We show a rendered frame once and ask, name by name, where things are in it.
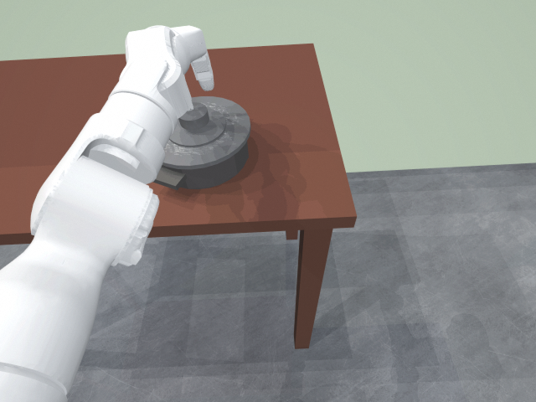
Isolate table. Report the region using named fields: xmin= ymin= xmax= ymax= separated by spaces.
xmin=0 ymin=44 xmax=357 ymax=349

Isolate lid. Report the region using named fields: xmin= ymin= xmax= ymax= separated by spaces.
xmin=162 ymin=96 xmax=251 ymax=169

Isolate left robot upper arm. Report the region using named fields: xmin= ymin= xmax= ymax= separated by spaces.
xmin=0 ymin=156 xmax=159 ymax=402

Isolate knob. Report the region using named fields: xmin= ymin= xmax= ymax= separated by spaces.
xmin=178 ymin=102 xmax=209 ymax=130

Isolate pot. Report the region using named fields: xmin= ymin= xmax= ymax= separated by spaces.
xmin=154 ymin=142 xmax=249 ymax=190

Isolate left robot hand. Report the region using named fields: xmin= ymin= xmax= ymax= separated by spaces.
xmin=172 ymin=26 xmax=214 ymax=111

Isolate left robot forearm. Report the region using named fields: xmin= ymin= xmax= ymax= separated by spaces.
xmin=30 ymin=25 xmax=192 ymax=235

